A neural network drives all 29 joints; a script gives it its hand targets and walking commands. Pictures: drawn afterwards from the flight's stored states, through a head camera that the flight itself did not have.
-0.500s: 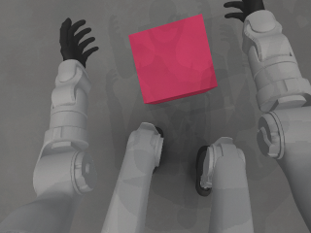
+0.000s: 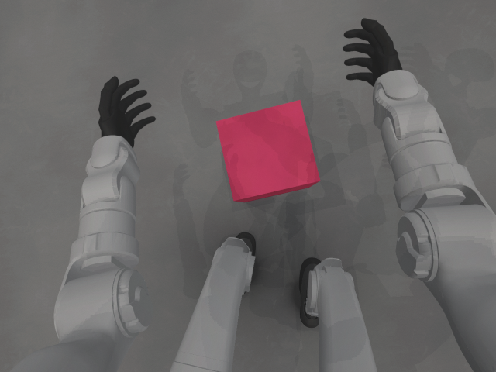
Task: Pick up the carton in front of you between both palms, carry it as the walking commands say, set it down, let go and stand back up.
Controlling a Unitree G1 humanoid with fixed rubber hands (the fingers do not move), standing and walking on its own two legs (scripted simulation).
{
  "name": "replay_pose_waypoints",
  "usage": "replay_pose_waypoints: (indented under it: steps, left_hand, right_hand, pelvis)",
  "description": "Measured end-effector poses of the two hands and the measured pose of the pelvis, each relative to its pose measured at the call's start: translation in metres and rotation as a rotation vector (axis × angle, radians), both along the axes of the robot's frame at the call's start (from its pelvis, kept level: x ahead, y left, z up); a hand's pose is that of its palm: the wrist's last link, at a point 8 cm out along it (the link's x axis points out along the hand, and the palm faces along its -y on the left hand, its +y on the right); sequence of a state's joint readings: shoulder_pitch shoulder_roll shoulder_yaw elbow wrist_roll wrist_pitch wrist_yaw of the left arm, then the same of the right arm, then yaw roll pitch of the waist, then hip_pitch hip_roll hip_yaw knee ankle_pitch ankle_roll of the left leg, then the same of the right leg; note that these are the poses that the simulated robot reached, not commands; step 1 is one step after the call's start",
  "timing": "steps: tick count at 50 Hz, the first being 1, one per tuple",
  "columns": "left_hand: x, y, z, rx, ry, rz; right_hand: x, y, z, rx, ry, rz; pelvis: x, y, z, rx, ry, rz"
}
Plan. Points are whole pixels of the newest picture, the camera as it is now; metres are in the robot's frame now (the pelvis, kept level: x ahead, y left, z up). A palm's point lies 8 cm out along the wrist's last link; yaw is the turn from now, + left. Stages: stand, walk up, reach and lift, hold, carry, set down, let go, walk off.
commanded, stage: let go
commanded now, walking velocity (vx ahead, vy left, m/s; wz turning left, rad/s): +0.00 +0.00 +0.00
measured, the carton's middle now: (268, 158) +0.46 +0.08 -0.49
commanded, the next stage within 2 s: stand in 1.36 s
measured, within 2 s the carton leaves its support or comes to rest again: neither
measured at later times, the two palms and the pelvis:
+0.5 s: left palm (47, 206) +0.30 +0.28 +0.04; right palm (455, 183) +0.38 -0.14 +0.02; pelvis +0.06 +0.03 +0.12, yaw +0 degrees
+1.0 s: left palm (52, 258) +0.26 +0.23 +0.09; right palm out of the picture +0.27 -0.24 +0.09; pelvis +0.10 -0.01 +0.16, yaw +1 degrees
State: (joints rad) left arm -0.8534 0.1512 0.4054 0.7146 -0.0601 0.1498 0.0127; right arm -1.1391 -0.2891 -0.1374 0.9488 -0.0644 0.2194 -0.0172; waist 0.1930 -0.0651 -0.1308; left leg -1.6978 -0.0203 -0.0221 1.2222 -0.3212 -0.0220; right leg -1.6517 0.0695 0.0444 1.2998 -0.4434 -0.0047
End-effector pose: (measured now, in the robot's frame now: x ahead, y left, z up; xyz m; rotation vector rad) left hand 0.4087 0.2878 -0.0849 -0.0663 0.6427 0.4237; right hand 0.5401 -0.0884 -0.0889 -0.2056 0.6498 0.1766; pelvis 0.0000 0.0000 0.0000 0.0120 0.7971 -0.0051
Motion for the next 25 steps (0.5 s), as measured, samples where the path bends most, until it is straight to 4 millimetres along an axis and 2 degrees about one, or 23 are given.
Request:
replay_pose_waypoints:
  steps: [3, 6, 12, 17, 25]
  left_hand:
    - [-0.002, -0.003, 0.012, 0.009, 0.008, -0.035]
    - [-0.01, -0.007, 0.024, 0.02, 0.028, -0.088]
    - [-0.042, -0.012, 0.051, 0.041, 0.106, -0.224]
    - [-0.07, -0.008, 0.081, 0.055, 0.152, -0.312]
    - [-0.111, -0.005, 0.123, 0.063, 0.173, -0.358]
  right_hand:
    - [-0.007, -0.005, 0.012, -0.01, -0.001, -0.02]
    - [-0.023, -0.011, 0.022, -0.028, 0.002, -0.054]
    - [-0.083, -0.026, 0.043, -0.063, 0.035, -0.158]
    - [-0.125, -0.036, 0.07, -0.076, 0.05, -0.22]
    - [-0.158, -0.05, 0.109, -0.07, 0.053, -0.216]
  pelvis:
    - [0.004, 0.002, 0.014, -0.006, -0.01, 0.0]
    - [0.009, 0.006, 0.029, -0.014, -0.03, -0.001]
    - [0.024, 0.014, 0.065, -0.026, -0.121, -0.003]
    - [0.037, 0.022, 0.092, -0.032, -0.232, 0.0]
    - [0.062, 0.03, 0.121, -0.028, -0.391, 0.015]
